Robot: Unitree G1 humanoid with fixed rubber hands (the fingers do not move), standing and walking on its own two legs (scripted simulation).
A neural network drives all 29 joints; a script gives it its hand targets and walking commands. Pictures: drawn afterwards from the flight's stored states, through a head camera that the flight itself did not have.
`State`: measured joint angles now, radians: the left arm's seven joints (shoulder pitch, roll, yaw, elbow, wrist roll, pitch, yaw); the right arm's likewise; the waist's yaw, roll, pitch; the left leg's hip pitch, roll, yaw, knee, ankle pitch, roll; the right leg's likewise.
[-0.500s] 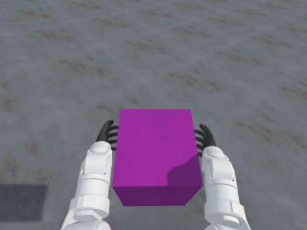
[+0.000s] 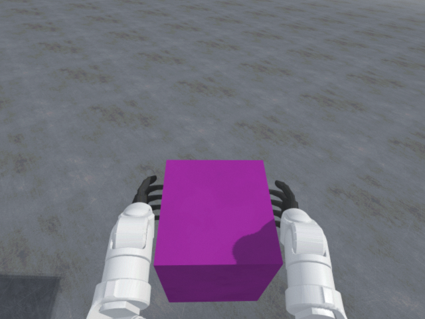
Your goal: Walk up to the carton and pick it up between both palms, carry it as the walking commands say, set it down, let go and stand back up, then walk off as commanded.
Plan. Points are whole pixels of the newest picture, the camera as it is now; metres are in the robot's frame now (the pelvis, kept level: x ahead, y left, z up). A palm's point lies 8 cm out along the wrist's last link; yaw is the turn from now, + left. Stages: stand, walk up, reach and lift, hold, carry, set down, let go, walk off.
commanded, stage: reach and lift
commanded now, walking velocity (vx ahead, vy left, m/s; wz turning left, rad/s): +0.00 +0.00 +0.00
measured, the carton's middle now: (214, 234) +0.30 -0.01 -0.02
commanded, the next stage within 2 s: hold in 0.92 s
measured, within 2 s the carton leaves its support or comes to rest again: neither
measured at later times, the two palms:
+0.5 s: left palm (138, 215) +0.29 +0.14 +0.05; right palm (285, 214) +0.30 -0.15 +0.06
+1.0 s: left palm (138, 219) +0.29 +0.14 +0.05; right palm (288, 219) +0.29 -0.15 +0.06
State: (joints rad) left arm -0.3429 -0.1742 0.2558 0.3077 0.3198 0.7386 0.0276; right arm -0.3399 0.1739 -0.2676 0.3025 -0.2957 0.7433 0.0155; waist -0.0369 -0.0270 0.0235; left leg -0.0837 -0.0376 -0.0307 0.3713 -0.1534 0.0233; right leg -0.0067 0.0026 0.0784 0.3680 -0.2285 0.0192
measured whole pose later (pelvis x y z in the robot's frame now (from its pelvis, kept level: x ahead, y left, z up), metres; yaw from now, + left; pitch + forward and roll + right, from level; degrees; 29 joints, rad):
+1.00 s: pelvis +0.00 -0.01 +0.00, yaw +0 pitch -8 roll +0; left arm -0.28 -0.16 0.21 0.26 0.30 0.77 0.03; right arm -0.29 0.16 -0.20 0.28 -0.28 0.76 0.01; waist -0.01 -0.02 0.01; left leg -0.07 -0.03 -0.04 0.35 -0.15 0.01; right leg 0.00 0.01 0.07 0.37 -0.23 0.01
